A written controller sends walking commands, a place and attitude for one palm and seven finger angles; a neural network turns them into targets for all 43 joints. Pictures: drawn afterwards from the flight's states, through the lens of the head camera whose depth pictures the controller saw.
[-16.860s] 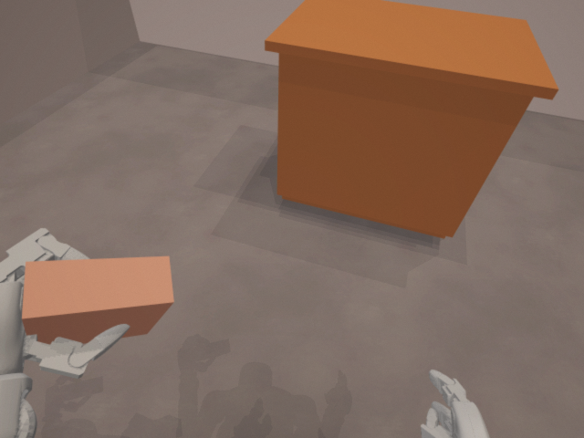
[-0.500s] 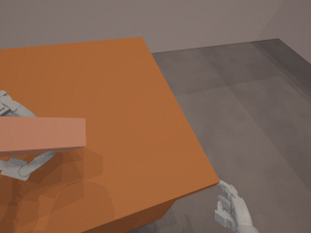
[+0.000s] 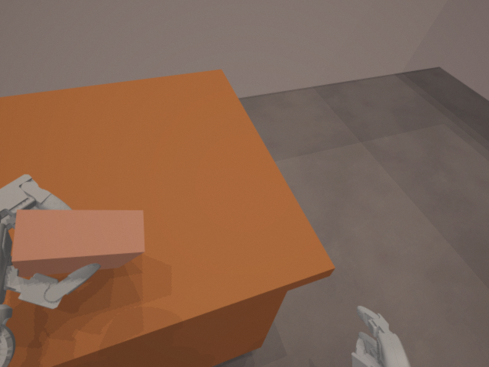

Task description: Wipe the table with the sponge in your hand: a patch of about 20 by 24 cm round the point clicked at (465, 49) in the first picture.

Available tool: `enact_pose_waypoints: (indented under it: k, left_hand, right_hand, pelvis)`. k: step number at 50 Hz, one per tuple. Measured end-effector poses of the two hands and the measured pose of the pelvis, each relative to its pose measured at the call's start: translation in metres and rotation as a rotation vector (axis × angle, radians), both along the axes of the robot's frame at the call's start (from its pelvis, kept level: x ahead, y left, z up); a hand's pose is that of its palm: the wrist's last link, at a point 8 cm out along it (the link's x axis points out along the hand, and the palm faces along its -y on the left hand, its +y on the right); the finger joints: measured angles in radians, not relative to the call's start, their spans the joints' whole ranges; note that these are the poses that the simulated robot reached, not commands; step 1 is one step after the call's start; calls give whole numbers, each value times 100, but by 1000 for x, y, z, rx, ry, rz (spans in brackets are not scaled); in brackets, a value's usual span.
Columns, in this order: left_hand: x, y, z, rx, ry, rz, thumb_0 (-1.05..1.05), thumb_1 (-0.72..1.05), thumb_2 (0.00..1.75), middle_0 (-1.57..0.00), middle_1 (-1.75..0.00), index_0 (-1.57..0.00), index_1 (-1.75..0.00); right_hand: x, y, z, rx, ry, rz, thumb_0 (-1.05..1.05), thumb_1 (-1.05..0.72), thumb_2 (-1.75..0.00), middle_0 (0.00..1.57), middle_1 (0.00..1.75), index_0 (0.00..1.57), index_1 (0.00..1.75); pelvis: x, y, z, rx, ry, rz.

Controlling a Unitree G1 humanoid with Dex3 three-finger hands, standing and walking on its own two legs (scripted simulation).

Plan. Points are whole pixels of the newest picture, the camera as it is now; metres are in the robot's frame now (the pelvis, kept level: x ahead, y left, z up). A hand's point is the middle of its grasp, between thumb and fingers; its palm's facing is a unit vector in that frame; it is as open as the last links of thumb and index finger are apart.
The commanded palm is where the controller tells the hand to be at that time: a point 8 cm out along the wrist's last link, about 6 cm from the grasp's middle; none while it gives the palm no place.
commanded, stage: come to a stop and stand still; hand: left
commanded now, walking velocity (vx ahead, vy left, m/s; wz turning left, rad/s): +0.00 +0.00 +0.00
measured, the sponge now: (96, 244) +0.23 +0.22 +0.14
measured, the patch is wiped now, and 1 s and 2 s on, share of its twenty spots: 0.00 0.00 0.00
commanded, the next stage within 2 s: look again from close up in 0.34 s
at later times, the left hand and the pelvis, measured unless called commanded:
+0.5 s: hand (79, 240) +0.22 +0.23 +0.16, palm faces +0.35 -0.84 -0.41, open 9.4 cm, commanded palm +0.16 +0.26 +0.17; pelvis +0.00 -0.02 +0.00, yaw +0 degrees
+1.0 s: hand (37, 206) +0.24 +0.28 +0.18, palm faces +0.48 -0.78 -0.41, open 9.4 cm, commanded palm +0.16 +0.27 +0.17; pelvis +0.00 -0.01 +0.00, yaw -1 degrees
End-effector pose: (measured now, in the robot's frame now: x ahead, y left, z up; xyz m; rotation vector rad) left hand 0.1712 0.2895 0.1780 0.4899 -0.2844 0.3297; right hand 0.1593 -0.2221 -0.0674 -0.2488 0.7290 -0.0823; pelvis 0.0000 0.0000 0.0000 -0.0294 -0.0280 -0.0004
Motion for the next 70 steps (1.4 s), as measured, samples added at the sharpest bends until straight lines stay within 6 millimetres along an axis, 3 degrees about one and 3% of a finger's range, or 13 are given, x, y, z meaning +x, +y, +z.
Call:
enact_pose_waypoints:
  k: [9,17,22,32,43,46,49,51,57,61,66,70]
  left_hand:
    - [-5,-16,-22,-83,57,32,0,-45,104,-80,-139,-81,-139]
    - [3,-30,-8,-46,7,-28,0,-45,104,-81,-139,-81,-139]
    - [7,-26,-3,-15,10,-26,0,-45,104,-81,-139,-81,-139]
    - [14,-20,-15,-62,60,7,0,-45,104,-80,-139,-81,-139]
    - [15,-15,-4,-38,18,-2,0,-45,104,-80,-139,-81,-139]
    - [25,7,17,123,-55,13,0,-45,104,-81,-139,-81,-139]
    - [30,25,19,68,-94,78,0,-45,104,-81,-139,-81,-139]
    - [28,18,12,21,-74,73,0,-45,104,-80,-140,-80,-139]
    - [9,-28,-19,-60,55,-87,0,-45,104,-80,-140,-80,-140]
    - [3,-19,-24,-57,57,-70,0,-45,104,-81,-139,-81,-139]
    - [5,4,-10,-33,-37,35,-1,-45,104,-81,-139,-81,-139]
    - [7,0,-4,-57,-76,43,0,-45,104,-81,-139,-81,-139]
  right_hand:
    - [-11,-21,2,-12,-24,-20,1,-91,-90,20,30,20,30]
    - [-9,-31,8,-29,-37,-26,1,-91,-90,20,30,20,30]
    - [-4,-32,6,-21,-34,-32,1,-91,-90,20,30,20,30]
    - [13,-20,5,-10,-30,-11,1,-91,-90,20,30,20,30]
    - [26,-6,11,5,-66,6,1,-91,-90,21,30,20,30]
    - [23,-2,7,-16,-45,69,1,-91,-90,20,30,20,30]
    - [17,0,5,14,-48,68,1,-91,-90,20,30,20,30]
    - [13,-1,5,33,-68,52,1,-90,-90,21,30,20,30]
    - [-3,-6,2,32,-64,-3,1,-91,-90,21,30,20,30]
    - [-8,-9,4,-7,-31,-10,1,-91,-90,21,30,20,30]
    - [-4,-11,8,-36,-30,17,1,-91,-90,21,30,20,30]
    - [6,-11,11,-35,-57,28,1,-90,-90,20,30,20,30]
  pelvis:
    - [-9,-15,1,-3,-3,0]
    - [-8,-22,1,-4,4,0]
    - [-2,-21,1,0,13,-2]
    - [8,-17,1,6,10,-2]
    - [8,-12,2,5,7,0]
    - [2,-15,0,6,25,8]
    - [-3,-13,0,10,27,-7]
    - [-3,-9,-1,11,27,-15]
    - [-1,-3,-2,12,20,-17]
    - [-2,-8,-1,9,15,-3]
    - [-3,-12,0,3,12,6]
    - [-1,-10,0,0,13,0]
